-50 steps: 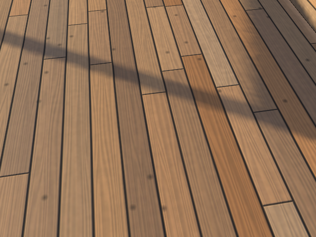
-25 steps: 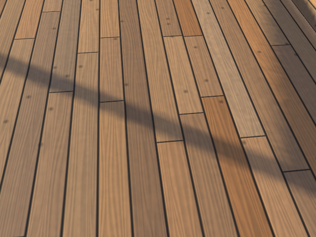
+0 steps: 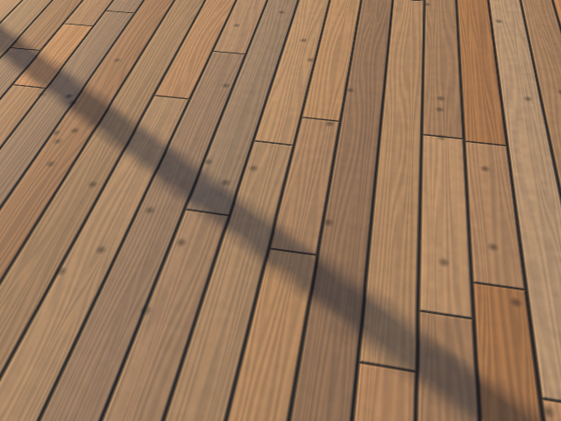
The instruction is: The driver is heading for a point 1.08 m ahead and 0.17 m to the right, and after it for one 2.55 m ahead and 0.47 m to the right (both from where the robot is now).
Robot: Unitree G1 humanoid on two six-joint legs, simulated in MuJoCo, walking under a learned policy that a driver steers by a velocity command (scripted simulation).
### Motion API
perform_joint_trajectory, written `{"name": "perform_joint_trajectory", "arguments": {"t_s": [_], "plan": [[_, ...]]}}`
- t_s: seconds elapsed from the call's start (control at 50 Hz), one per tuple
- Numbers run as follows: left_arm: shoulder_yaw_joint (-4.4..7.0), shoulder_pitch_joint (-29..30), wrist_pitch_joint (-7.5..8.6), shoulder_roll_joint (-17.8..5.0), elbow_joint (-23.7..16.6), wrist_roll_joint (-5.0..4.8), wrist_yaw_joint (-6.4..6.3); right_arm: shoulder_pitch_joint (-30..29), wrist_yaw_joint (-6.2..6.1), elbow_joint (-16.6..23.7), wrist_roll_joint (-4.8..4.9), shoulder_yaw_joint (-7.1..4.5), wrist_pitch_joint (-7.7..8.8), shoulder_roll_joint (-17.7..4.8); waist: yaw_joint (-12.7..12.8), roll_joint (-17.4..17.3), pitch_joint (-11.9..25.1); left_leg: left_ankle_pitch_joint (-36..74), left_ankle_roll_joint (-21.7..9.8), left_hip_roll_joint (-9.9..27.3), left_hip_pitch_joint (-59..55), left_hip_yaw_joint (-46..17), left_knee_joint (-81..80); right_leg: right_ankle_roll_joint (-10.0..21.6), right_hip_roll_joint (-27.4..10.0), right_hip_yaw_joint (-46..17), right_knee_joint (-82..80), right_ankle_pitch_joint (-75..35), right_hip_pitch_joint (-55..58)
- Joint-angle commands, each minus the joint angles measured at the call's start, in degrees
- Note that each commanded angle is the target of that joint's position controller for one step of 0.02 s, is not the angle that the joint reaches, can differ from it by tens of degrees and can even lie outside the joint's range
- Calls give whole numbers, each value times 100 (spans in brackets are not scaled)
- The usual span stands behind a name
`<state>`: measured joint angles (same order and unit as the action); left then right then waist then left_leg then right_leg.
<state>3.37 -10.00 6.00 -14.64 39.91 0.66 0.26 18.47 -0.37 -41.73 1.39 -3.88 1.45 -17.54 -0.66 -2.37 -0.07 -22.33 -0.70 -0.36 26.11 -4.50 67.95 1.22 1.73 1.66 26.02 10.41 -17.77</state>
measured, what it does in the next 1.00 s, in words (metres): walks ahead, turning right: left foot, then right foot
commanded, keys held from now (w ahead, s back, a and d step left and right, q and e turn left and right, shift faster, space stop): w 0.08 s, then w+e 0.82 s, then e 0.10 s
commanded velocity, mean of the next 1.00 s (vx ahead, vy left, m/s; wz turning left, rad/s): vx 0.49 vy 0.00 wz -0.28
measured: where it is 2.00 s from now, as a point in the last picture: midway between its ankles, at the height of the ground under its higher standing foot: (341, 349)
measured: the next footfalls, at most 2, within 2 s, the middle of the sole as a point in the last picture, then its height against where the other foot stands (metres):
left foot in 0.32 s outside the picture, level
right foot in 0.84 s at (356, 392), level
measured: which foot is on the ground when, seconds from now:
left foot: up 0.00-0.30, down 0.32-0.82, up 0.84-1.00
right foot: down 0.00-0.32, up 0.34-0.82, down 0.84-1.00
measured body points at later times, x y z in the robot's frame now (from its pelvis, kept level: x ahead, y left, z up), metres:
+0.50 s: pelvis +0.25 +0.06 +0.00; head +0.28 +0.07 +0.45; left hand +0.35 +0.34 -0.12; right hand +0.37 -0.21 -0.09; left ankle +0.27 +0.17 -0.74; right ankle +0.21 -0.10 -0.65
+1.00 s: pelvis +0.50 -0.05 +0.00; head +0.54 -0.08 +0.45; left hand +0.71 +0.17 -0.10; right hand +0.54 -0.36 -0.11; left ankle +0.52 +0.12 -0.65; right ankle +0.52 -0.13 -0.74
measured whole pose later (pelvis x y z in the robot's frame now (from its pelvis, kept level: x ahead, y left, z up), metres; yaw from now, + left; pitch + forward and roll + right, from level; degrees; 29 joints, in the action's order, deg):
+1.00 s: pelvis +0.50 -0.05 +0.00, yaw -22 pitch +2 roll +1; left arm 4.1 -14.2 2.2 -16.7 39.9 -0.1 1.7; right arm 9.4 -0.5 -41.8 -0.1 -3.7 5.8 -17.3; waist 0.8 -1.0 -4.0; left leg -21.8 1.4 4.4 29.6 -2.2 66.9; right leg 5.6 5.1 -0.7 27.6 9.7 -19.4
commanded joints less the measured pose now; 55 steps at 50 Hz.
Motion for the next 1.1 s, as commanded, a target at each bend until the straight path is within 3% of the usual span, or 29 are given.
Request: {"name": "perform_joint_trajectory", "arguments": {"t_s": [0.02,0.1,0.14,0.22,0.26,0.3,0.32,0.34,0.36,0.38,0.4,0.42,0.44,0.48,0.56,0.62,0.74,0.78,0.8,0.82,0.84,0.86,0.88,0.9,0.92,0.94,0.96,1.04,1.1], "plan": [[164,-302,52,-589,-111,-9,7,-197,50,590,29,-121,33,-331,145,878,-8,332,63,624,1365,-162,-81,969,-1593,-1562,-1450,-365,1053],[243,-443,98,-870,163,-49,47,-599,80,712,-73,2,65,-80,128,626,-48,1025,109,667,1340,-103,-1276,1161,-1588,-967,-1708,-1113,970],[245,-457,40,-954,249,-138,54,-992,144,774,-104,64,160,-24,201,588,-122,1632,79,641,1068,166,-2165,1097,-1400,-685,-1717,-1311,883],[289,-938,-81,-1226,459,-251,61,-1744,248,965,-35,69,304,-128,454,652,-201,1984,93,344,500,400,-3294,986,-1443,-743,-1483,-1303,1030],[303,-1036,-142,-1302,538,-278,43,-1746,271,1011,-8,7,351,-293,340,764,-157,1755,-2,255,197,360,-3681,872,-1589,-953,-1227,-1231,1250],[264,-1003,-189,-1249,583,-278,13,-1024,224,808,-45,-141,372,-548,-138,758,210,1765,-199,66,-1105,512,-4118,632,-1398,-810,-439,-1924,1089],[173,-1016,-169,-1013,565,-220,10,-242,154,638,-115,-279,369,-846,-517,648,749,1901,-395,366,-2380,272,-4015,407,-1069,-547,646,-1817,584],[-14,-1051,-132,-500,359,7,11,715,49,570,-229,-396,318,-1360,-807,-403,1728,2239,-764,1783,-4007,-1186,-3818,94,-591,-195,2656,302,-641],[-76,-1671,-42,-280,290,-206,8,744,85,525,-291,-386,274,-1487,-480,-1708,2317,932,-1521,2638,-4797,-3442,-4643,-53,-66,-551,4111,2503,-2171],[89,-1331,-48,-905,375,-335,-3,584,113,519,-203,-268,280,-973,-614,-876,1612,194,-1377,2386,-4265,-3143,-4902,-69,-353,-875,4708,2236,-2707],[138,-946,-70,-1017,266,-339,1,296,119,490,-125,-174,300,-704,-536,-701,925,212,-1182,2173,-3623,-2266,-5007,-30,-556,-763,4714,1716,-2914],[137,-796,-121,-926,278,-283,-26,-80,142,483,-139,-108,323,-517,-334,-396,588,585,-1076,1926,-2947,-1725,-5186,-57,-751,-691,4550,1265,-2682],[157,-753,-185,-867,267,-224,-33,-371,164,460,-162,-73,351,-349,-157,-465,286,971,-1037,1730,-2409,-1245,-5395,-88,-878,-700,4294,953,-2481],[138,-883,-324,-632,297,-250,-15,-622,155,381,-211,-89,443,-271,84,-515,123,1548,-1018,1623,-1831,-622,-5751,-150,-988,-714,4137,594,-2030],[111,-463,-427,-463,88,-197,-1,-559,57,153,-236,-191,518,-439,117,-149,-112,2411,-1067,1662,-1864,245,-5992,-262,-1000,-792,3451,-177,-2362],[53,7,-402,-359,-54,-187,116,-494,-2,43,-212,-245,478,-597,-21,-102,-252,2465,-926,1537,-1939,873,-6045,-205,-933,-560,2391,-1006,-2186],[48,872,-418,-465,-495,-181,306,-132,-35,-211,-32,-378,305,-921,-259,-49,-535,2777,-698,1797,-2764,1383,-5733,165,-753,-55,1280,-626,-2102],[138,685,-440,-629,-556,-165,324,-183,-53,-224,18,-427,226,-1099,-56,-201,-278,4518,-572,1790,-2990,1567,-5021,392,-416,287,1195,-32,-1535],[241,190,-453,-789,-466,-174,312,-245,-64,-215,47,-440,173,-1164,254,-238,52,5442,-477,1693,-2964,1701,-4228,536,-138,490,1100,132,-826],[424,-737,-467,-1089,-216,-194,259,-284,-76,-194,64,-397,138,-1083,746,-113,535,5629,-290,1446,-2544,1882,-2993,739,189,573,773,-158,504],[638,-1619,-527,-1656,-24,-217,137,-140,-96,-85,-99,-278,174,-800,1036,604,1057,3747,28,1172,-1107,1923,-1122,1088,-469,-667,634,-356,2230],[669,-1293,-458,-2247,-124,-245,127,370,-28,257,-281,-11,336,15,237,1996,1604,-1192,370,-35,1300,1089,765,2182,-1792,-4050,-178,883,3795],[517,-1431,-363,-1719,-300,-214,174,-324,35,297,-36,-78,535,-512,747,1141,2036,-1175,248,9,1892,-45,1227,2182,-2054,-4893,-973,1518,3930],[421,-1263,-276,-1406,-227,-168,193,-796,64,434,148,-138,628,-738,760,868,1210,-612,96,232,2307,-7,1094,1908,-1940,-4131,-1035,1099,3406],[364,-880,-244,-1261,-287,-163,182,-861,12,416,49,-109,675,-660,496,483,742,-145,42,460,2062,-6,643,1723,-1716,-3444,-934,83,2556],[304,-438,-254,-1069,-378,-132,159,-817,-41,333,-126,-148,656,-702,233,388,434,89,94,619,1614,6,209,1574,-1489,-2763,-853,-1156,1748],[270,-211,-264,-980,-497,-49,123,-678,-47,306,-186,-191,581,-768,30,500,411,181,141,706,1130,-24,55,1535,-1369,-2367,-848,-2211,1206],[340,-208,-292,-1191,-441,-65,-22,-668,-90,316,-263,-130,309,-457,-136,401,423,675,439,447,706,201,-878,1483,-1021,-1555,-807,-4019,426],[256,-227,-386,-982,-312,-123,-136,-910,-25,258,-221,-11,281,-226,17,657,572,1920,477,346,426,332,-2155,1131,-730,-934,-718,-3832,480]]}}
Velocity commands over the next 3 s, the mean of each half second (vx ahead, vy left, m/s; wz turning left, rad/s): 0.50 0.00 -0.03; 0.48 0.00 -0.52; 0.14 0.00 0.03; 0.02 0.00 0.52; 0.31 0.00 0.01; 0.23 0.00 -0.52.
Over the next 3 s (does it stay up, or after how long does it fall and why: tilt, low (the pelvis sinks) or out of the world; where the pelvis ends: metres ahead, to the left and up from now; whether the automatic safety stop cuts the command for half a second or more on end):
stays up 1.02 -0.11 0.00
